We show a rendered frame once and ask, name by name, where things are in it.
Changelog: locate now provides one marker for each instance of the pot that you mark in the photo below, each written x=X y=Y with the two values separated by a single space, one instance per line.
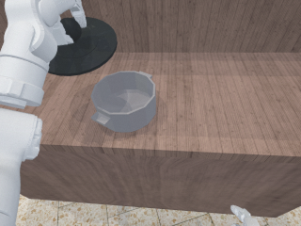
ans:
x=125 y=101

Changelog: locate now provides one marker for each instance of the knob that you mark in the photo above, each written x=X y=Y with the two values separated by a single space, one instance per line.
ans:
x=72 y=28

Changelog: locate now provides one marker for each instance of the robot right hand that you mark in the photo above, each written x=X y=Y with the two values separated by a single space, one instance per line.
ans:
x=244 y=216

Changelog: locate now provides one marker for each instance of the left robot forearm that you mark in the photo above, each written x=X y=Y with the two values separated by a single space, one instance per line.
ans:
x=28 y=48

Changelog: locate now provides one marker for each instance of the left robot upper arm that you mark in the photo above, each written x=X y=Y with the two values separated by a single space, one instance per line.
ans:
x=20 y=135

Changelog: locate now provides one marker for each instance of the robot left hand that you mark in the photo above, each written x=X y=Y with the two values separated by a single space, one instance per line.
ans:
x=75 y=6

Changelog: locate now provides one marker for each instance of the lid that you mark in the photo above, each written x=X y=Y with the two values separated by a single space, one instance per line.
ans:
x=97 y=44

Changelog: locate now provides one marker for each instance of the table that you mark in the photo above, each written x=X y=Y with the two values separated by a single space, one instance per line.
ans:
x=227 y=123

